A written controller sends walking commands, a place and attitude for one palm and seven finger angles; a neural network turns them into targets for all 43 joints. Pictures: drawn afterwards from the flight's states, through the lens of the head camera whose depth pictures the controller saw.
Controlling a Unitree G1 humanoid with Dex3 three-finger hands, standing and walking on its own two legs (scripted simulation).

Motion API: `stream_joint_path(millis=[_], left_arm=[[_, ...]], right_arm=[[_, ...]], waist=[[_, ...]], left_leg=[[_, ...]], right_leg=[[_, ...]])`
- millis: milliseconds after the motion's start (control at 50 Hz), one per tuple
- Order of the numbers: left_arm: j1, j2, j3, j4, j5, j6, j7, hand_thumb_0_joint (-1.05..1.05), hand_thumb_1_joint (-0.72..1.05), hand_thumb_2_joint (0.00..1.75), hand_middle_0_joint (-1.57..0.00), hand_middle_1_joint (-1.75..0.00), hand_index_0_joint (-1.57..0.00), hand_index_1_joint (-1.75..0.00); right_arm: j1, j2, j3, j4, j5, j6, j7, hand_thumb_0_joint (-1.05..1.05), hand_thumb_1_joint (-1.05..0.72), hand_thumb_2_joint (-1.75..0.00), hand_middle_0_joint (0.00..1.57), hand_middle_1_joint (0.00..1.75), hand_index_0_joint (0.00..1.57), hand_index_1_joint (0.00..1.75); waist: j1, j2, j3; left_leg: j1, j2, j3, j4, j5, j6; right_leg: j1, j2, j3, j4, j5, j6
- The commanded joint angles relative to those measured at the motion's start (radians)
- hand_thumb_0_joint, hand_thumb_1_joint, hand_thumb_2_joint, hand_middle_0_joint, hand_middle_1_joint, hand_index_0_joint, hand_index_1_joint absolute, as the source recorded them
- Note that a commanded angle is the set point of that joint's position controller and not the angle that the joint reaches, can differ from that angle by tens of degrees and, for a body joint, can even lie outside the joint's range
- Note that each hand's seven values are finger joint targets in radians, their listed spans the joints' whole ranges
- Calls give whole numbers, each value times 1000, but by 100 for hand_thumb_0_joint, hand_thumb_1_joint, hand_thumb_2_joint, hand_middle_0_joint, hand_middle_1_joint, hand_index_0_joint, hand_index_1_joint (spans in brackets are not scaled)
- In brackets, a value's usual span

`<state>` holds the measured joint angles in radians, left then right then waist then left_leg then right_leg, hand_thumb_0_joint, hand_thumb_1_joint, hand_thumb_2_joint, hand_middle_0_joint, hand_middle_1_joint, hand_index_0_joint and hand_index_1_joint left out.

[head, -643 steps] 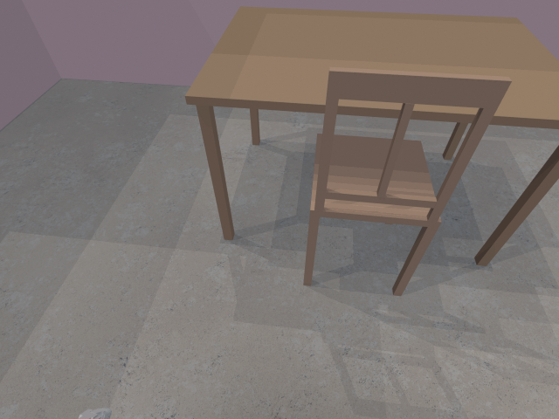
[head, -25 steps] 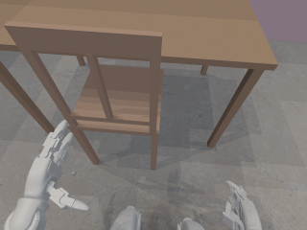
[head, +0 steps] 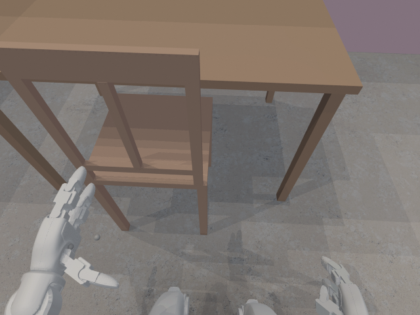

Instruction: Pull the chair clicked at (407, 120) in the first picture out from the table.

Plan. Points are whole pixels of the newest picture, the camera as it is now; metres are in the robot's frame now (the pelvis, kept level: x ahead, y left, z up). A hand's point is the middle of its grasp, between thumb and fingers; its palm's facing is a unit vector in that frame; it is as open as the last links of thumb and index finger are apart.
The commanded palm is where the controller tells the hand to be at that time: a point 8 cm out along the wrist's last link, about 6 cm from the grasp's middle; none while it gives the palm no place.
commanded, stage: raise the hand toward the chair's back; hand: left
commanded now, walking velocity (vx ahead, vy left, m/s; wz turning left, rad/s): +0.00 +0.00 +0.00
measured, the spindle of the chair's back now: (124, 130) +0.51 +0.22 +0.01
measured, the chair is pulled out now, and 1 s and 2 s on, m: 0.00 0.00 0.00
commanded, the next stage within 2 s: aim the fingers beside a spindle in 0.10 s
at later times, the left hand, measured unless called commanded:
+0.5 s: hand (106, 225) +0.27 +0.19 +0.04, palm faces -0.04 -1.00 -0.07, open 16.9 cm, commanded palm +0.25 +0.25 +0.03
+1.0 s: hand (113, 210) +0.31 +0.20 +0.02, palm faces -0.03 -1.00 -0.06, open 16.9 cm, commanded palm +0.29 +0.25 +0.01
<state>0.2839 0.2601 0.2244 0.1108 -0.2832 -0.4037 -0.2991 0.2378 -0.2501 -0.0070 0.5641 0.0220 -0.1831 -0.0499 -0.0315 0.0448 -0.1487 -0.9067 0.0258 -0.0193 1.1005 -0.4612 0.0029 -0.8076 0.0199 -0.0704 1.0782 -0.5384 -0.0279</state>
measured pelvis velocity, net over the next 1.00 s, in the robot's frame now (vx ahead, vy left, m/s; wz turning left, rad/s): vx -0.01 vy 0.01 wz -0.01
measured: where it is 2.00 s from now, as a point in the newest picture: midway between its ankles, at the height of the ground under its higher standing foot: outside the picture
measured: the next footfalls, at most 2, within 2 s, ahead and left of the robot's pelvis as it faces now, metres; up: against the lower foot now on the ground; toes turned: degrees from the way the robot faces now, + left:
none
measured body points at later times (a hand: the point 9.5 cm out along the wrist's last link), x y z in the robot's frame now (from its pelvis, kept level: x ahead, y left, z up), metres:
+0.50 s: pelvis +0.00 +0.00 -0.01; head +0.07 +0.00 +0.44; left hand +0.27 +0.25 +0.04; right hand +0.17 -0.25 -0.09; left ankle +0.04 +0.12 -0.66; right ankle -0.01 -0.10 -0.66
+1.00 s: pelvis -0.01 +0.01 -0.02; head +0.08 +0.01 +0.42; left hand +0.30 +0.25 +0.02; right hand +0.15 -0.25 -0.12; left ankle +0.04 +0.12 -0.66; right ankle -0.01 -0.10 -0.66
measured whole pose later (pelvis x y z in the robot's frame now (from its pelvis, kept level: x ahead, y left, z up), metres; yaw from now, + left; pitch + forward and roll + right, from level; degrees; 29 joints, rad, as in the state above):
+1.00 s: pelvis -0.01 +0.01 -0.02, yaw -1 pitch +19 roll -2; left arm -0.01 0.27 0.23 0.34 -0.25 -0.43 -0.28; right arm 0.22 -0.26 0.01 0.58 0.01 -0.14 -0.04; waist -0.04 0.04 -0.16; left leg -1.04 0.02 -0.01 1.19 -0.48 0.01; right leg -0.95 0.01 -0.06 1.17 -0.56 -0.02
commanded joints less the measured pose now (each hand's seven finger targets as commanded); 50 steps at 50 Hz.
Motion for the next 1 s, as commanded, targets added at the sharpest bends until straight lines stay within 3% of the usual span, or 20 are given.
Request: stream_joint_path(millis=[0, 20, 180, 240, 340, 360, 440, 540, 560, 640, 660, 720, 760, 840, 880, 980], left_arm=[[-68, 154, 81, -201, -25, -74, 1, 0, -50, 30, -6, -8, -6, -8], [-65, 160, 88, -183, -25, -71, 2, 0, -50, 30, -6, -8, -6, -8], [-75, 154, 82, -187, -27, -75, -11, 0, -50, 30, -6, -8, -6, -8], [-151, 140, 59, -149, -21, -77, -10, 0, -50, 30, -6, -8, -6, -8], [-176, 144, 63, -124, -19, -82, -15, 0, -50, 30, -6, -8, -6, -8], [-194, 167, 83, -118, -17, -80, -14, 0, -50, 30, -6, -8, -6, -8], [-204, 154, 71, -115, -10, -78, -6, 0, -50, 30, -6, -8, -6, -8], [-186, 133, 61, -99, -3, -74, 17, 0, -50, 30, -6, -8, -6, -8], [-194, 151, 80, -83, -3, -74, 22, 0, -50, 30, -6, -8, -6, -8], [-262, 146, 66, -65, 4, -92, 27, 0, -50, 30, -6, -8, -6, -8], [-291, 176, 96, -59, 2, -97, 29, 0, -50, 30, -6, -8, -6, -8], [-331, 147, 56, -74, 4, -109, 17, 0, -50, 30, -6, -8, -6, -8], [-320, 153, 67, -45, 0, -104, 13, 0, -50, 30, -6, -8, -6, -8], [-385, 148, 52, -11, 8, -94, 14, 0, -50, 30, -6, -8, -6, -8], [-445, 168, 69, 25, 14, -90, 20, 0, -50, 30, -6, -8, -6, -8], [-499, 183, 78, 43, 22, -94, 30, 0, -50, 30, -6, -8, -6, -8]], right_arm=[[-39, -123, -46, -144, 9, -54, -14, 0, -90, -90, 20, 30, 20, 30], [-40, -124, -46, -140, 7, -51, -16, 0, -90, -90, 20, 30, 20, 30], [-43, -124, -45, -141, 9, -53, -18, 0, -90, -90, 20, 30, 20, 30], [-42, -129, -39, -134, 8, -54, -19, 0, -90, -90, 20, 30, 20, 30], [-34, -132, -40, -131, 5, -58, -17, 0, -90, -90, 20, 30, 20, 30], [-31, -136, -42, -127, 5, -56, -18, 0, -90, -90, 20, 30, 20, 30], [-27, -136, -43, -130, 3, -52, -13, 0, -90, -90, 20, 30, 20, 30], [-26, -134, -46, -133, 1, -37, -2, 0, -90, -90, 20, 30, 20, 30], [-26, -136, -48, -132, 1, -31, -2, 0, -90, -90, 20, 30, 20, 30], [-27, -140, -44, -129, -2, -24, 0, 0, -90, -90, 20, 30, 20, 30], [-22, -143, -46, -123, -2, -22, -3, 0, -90, -90, 20, 30, 20, 30], [-26, -141, -44, -122, -3, -25, -3, 0, -90, -90, 20, 30, 20, 30], [-18, -146, -47, -118, -3, -22, -4, 0, -90, -90, 20, 30, 20, 30], [-17, -148, -44, -111, -3, -14, -4, 0, -90, -90, 20, 30, 20, 30], [-14, -152, -44, -103, -3, -7, -7, 0, -90, -90, 20, 30, 20, 30], [-9, -151, -43, -103, -7, 4, -4, 0, -90, -90, 20, 30, 20, 30]], waist=[[5, -3, -213], [3, -23, -209], [4, -7, -227], [-14, -11, -185], [-4, -1, -238], [-4, -2, -241], [5, 3, -279], [5, -2, -274], [4, -16, -263], [-8, -11, -251], [-8, -23, -257], [-10, 31, -284], [-9, -2, -302], [-16, 15, -293], [-23, -5, -279], [-11, 19, -337]], left_leg=[[216, -16, -10, -135, 205, 29], [202, -16, -9, -129, 204, 32], [216, -17, -7, -125, 216, 31], [186, -17, -12, -112, 177, 31], [196, -16, -11, -103, 214, 31], [197, -14, -10, -101, 217, 30], [216, -13, -15, -102, 251, 29], [211, -12, -14, -99, 269, 26], [194, -12, -12, -97, 248, 25], [162, -13, -12, -86, 193, 27], [155, -11, -13, -80, 193, 27], [184, -10, -18, -78, 208, 26], [189, -7, -23, -76, 220, 25], [175, -7, -26, -68, 199, 24], [157, -5, -29, -64, 168, 23], [171, -6, -28, -55, 202, 22]], right_leg=[[91, -1, 42, -183, 235, 16], [97, 1, 47, -186, 237, 17], [99, -5, 49, -182, 257, 19], [53, -5, 52, -180, 210, 19], [72, -7, 52, -159, 255, 15], [65, -7, 50, -155, 259, 16], [70, -6, 40, -135, 288, 12], [56, -4, 33, -122, 306, 13], [50, -4, 36, -125, 290, 15], [18, -4, 43, -121, 229, 13], [18, -3, 46, -119, 231, 13], [-3, -2, 39, -102, 230, 7], [-4, 0, 36, -99, 241, 9], [-38, -1, 35, -90, 216, 9], [-60, 0, 35, -89, 185, 9], [-44, 0, 39, -71, 214, 5]])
